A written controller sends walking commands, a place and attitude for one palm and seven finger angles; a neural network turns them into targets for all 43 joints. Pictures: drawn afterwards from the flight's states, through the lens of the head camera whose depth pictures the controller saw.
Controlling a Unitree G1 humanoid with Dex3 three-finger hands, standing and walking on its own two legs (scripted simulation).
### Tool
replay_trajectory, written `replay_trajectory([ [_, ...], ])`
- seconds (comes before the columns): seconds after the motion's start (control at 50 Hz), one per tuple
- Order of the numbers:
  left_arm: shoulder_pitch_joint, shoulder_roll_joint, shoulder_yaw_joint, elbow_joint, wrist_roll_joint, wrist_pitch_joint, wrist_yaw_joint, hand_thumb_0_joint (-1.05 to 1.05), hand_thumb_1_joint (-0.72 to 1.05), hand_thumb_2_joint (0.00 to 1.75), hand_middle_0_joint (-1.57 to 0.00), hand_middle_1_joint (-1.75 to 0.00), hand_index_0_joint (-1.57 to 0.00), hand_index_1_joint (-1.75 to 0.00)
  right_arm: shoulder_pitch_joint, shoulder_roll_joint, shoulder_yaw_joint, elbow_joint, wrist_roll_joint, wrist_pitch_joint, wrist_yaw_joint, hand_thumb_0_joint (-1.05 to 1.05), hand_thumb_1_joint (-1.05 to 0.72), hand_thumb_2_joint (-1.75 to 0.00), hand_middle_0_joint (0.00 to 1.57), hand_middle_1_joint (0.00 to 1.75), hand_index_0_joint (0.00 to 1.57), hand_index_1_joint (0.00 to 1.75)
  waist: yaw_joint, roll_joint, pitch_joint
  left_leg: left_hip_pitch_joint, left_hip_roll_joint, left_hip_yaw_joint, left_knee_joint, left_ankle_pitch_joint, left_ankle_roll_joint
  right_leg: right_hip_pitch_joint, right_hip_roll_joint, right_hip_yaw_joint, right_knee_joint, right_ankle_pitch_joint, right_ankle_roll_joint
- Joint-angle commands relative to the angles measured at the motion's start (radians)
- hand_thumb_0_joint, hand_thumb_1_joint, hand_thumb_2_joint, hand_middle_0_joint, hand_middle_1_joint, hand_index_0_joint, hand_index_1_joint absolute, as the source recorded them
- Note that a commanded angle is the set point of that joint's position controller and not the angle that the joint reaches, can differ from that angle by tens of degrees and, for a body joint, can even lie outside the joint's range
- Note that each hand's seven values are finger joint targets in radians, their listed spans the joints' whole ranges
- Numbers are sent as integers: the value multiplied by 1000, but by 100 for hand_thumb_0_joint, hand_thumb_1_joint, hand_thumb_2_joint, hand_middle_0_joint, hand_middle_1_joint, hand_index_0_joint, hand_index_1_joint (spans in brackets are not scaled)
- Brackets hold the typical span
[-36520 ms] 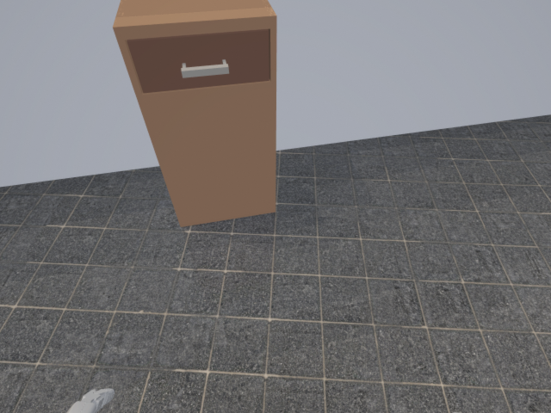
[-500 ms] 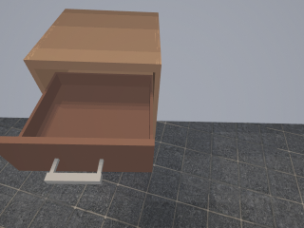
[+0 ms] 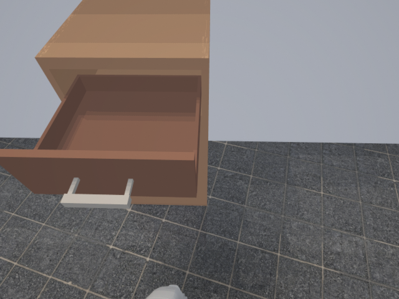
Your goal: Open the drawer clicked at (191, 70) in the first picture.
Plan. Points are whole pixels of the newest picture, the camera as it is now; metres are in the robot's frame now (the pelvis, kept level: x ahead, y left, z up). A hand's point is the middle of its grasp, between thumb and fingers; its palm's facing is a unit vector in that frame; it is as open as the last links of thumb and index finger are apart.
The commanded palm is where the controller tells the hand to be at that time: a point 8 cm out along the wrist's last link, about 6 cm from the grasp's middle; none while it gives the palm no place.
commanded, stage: come to a stop and stand still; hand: left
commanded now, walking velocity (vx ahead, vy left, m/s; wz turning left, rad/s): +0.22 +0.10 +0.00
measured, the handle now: (99, 192) +0.31 +0.25 +0.01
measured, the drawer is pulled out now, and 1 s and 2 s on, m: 0.30 0.30 0.30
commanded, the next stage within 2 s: look again from close up in 1.14 s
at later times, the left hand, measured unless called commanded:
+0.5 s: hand out of the picture -0.02 +0.19 -0.16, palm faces +0.06 -0.97 -0.22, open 7.4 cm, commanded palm none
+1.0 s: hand out of the picture +0.02 +0.18 -0.15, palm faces +0.07 -0.97 -0.24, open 7.3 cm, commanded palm none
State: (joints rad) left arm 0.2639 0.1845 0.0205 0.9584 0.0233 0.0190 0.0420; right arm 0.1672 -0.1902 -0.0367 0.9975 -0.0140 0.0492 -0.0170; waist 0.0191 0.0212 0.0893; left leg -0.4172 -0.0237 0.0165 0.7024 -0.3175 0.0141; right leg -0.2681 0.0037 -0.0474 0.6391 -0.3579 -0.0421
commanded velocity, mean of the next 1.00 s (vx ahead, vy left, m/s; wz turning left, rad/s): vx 0.05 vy -0.01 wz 0.00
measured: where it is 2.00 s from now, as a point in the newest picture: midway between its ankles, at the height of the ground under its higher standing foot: outside the picture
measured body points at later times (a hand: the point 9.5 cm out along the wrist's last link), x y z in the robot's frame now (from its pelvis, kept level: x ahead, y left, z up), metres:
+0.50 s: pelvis -0.03 +0.01 +0.01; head -0.03 +0.00 +0.46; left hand -0.02 +0.25 -0.14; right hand -0.04 -0.20 -0.16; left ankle -0.05 +0.12 -0.73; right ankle -0.02 -0.09 -0.73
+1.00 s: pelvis +0.00 +0.00 +0.01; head +0.01 -0.02 +0.46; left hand +0.02 +0.23 -0.13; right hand +0.00 -0.22 -0.16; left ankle -0.05 +0.12 -0.73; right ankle -0.01 -0.09 -0.73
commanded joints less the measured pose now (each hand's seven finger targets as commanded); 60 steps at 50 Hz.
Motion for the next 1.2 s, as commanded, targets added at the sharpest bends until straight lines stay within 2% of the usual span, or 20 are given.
replay_trajectory([
  [0.0, 0, 161, 26, -76, 13, -6, 17, 0, 90, 90, -20, -30, -20, -30, 46, -68, -32, -68, -9, 9, 1, 0, -90, -90, 20, 30, 20, 30, -21, -193, -30, -63, 2, -81, 468, -173, -22, -135, -330, 326, -320, 251, -204],
  [0.04, 4, 174, 27, -86, 13, -16, 10, 0, 90, 90, -20, -30, -20, -30, 74, -63, -27, -63, -5, -5, 12, 0, -90, -90, 20, 30, 20, 30, -24, -157, -68, -81, 4, -38, 398, -111, -29, -32, -271, 259, -279, 255, -155],
  [0.12, 80, 207, 41, -53, 13, -23, 6, 0, 90, 90, -20, -30, -20, -30, 11, -53, -9, -76, 2, -28, 19, 0, -90, -90, 20, 30, 20, 30, 42, -183, -83, -11, 24, 30, 35, -134, -30, 86, -292, 298, -307, 197, -161],
  [0.18, 55, 203, 38, -42, 5, -16, 3, 0, 90, 90, -20, -30, -20, -30, 117, -39, 8, -25, 3, -47, 16, 0, -90, -90, 20, 30, 20, 30, 2, -149, -80, 236, -3, 75, -280, 10, -15, -24, -213, 220, -274, 58, -90],
  [0.2, 49, 178, 31, -42, 2, -13, 2, 0, 90, 90, -20, -30, -20, -30, 163, -48, 12, -4, 4, -56, 14, 0, -90, -90, 20, 30, 20, 30, -12, -98, -86, 318, 20, 48, -357, 31, -5, -71, -162, 181, -226, -22, -58],
  [0.22, 49, 137, 21, -48, 1, -10, -1, 0, 90, 90, -20, -30, -20, -30, 196, -80, 6, 12, -1, -61, 10, 0, -90, -90, 20, 30, 20, 30, -23, 21, -87, 372, 109, -35, -406, 23, 23, -140, -96, 116, -138, -95, -21],
  [0.24, 59, 93, 8, -57, 1, -10, -7, 0, 90, 90, -20, -30, -20, -30, 217, -132, -4, 16, -9, -57, 7, 0, -90, -90, 20, 30, 20, 30, -30, 192, -71, 381, 243, -199, -432, -9, 83, -235, -25, 24, -5, -149, 13],
  [0.26, 43, 77, -1, -67, 5, -13, -6, 0, 90, 90, -20, -30, -20, -30, 237, -147, -4, 10, -11, -48, 5, 0, -90, -90, 20, 30, 20, 30, -42, 189, -24, 286, 327, -277, -482, -23, 155, -234, -4, -23, 111, -209, 29],
  [0.28, 6, 81, -2, -54, 10, -10, -3, 0, 90, 90, -20, -30, -20, -30, 225, -113, 6, 24, -14, -56, 1, 0, -90, -90, 20, 30, 20, 30, -50, 216, -1, 231, 318, -309, -522, -38, 180, -225, -26, 13, 201, -182, 25],
  [0.34, 34, 68, 1, -28, 7, -11, -22, 0, 90, 90, -20, -30, -20, -30, 138, -98, 18, 10, -11, -66, -3, 0, -90, -90, 20, 30, 20, 30, -6, 108, 54, 122, 268, -203, -499, 29, 154, -153, -47, 29, 237, -97, 23],
  [0.44, 111, 39, -5, 24, -6, -28, -23, 0, 90, 90, -20, -30, -20, -30, 179, -88, 20, 46, -5, -70, -12, 0, -90, -90, 20, 30, 20, 30, 7, 63, -7, 155, 215, -122, -370, 130, 103, 40, -35, 5, -154, 51, 32],
  [0.5, 156, 91, -4, 64, -8, -38, -13, 0, 90, 90, -20, -30, -20, -30, 200, -24, 33, 54, 7, -74, -10, 0, -90, -90, 20, 30, 20, 30, 4, -132, -19, 83, 76, 0, -266, -18, 24, 134, -148, 182, -286, 158, -19],
  [0.52, 173, 112, -8, 115, 3, -47, 24, 0, 90, 90, -20, -30, -20, -30, 78, -77, 27, -2, 6, -80, -7, 0, -90, -90, 20, 30, 20, 30, 12, -31, 65, 106, 76, -1, -147, 63, -16, 5, -175, 200, -224, 494, -3],
  [0.54, 118, 150, -2, 67, -8, -54, 15, 0, 90, 90, -20, -30, -20, -30, 172, -13, 30, -5, 4, -64, 2, 0, -90, -90, 20, 30, 20, 30, -43, -73, -61, 151, 71, 16, -122, -120, -5, -17, -195, 201, -301, -25, -44],
  [0.56, 77, 152, 8, 45, -3, -59, 10, 0, 90, 90, -20, -30, -20, -30, 199, -21, 28, 13, -11, -59, 9, 0, -90, -90, 20, 30, 20, 30, -52, -45, -23, 190, 64, 20, -131, -72, 2, -88, -186, 209, -304, -104, -67],
  [0.58, 53, 130, 4, 41, -7, -62, 8, 0, 90, 90, -20, -30, -20, -30, 230, -12, 32, 19, -9, -56, 10, 0, -90, -90, 20, 30, 20, 30, -63, -93, -17, 191, 72, 10, -125, -62, 7, -113, -176, 209, -333, -200, -67],
  [0.68, 50, 71, -7, 55, -16, -70, -1, 0, 90, 90, -20, -30, -20, -30, 268, -13, 41, 47, -4, -78, 3, 0, -90, -90, 20, 30, 20, 30, -51, -13, -27, 181, 113, -40, -248, 129, 17, -7, -110, 122, -226, 107, -39],
  [0.76, 73, 60, -9, 83, -19, -70, -1, 0, 90, 90, -20, -30, -20, -30, 235, -16, 44, 59, 0, -84, -8, 0, -90, -90, 20, 30, 20, 30, -32, -46, -24, 182, 117, -29, -278, 178, 11, 67, -114, 117, -208, 301, -32],
  [1.0, 56, 84, -5, 95, -18, -62, 1, 0, 90, 90, -20, -30, -20, -30, 182, -44, 42, 94, -1, -79, -17, 0, -90, -90, 20, 30, 20, 30, -22, -32, -60, 247, 123, -19, -307, 261, 0, 139, -123, 109, -207, 479, -21],
  [1.18, 44, 94, -4, 99, -16, -57, 0, 0, 90, 90, -20, -30, -20, -30, 150, -58, 40, 102, -1, -76, -19, 0, -90, -90, 20, 30, 20, 30, -20, -23, -54, 272, 129, -16, -331, 268, -2, 143, -121, 108, -230, 474, -15],
])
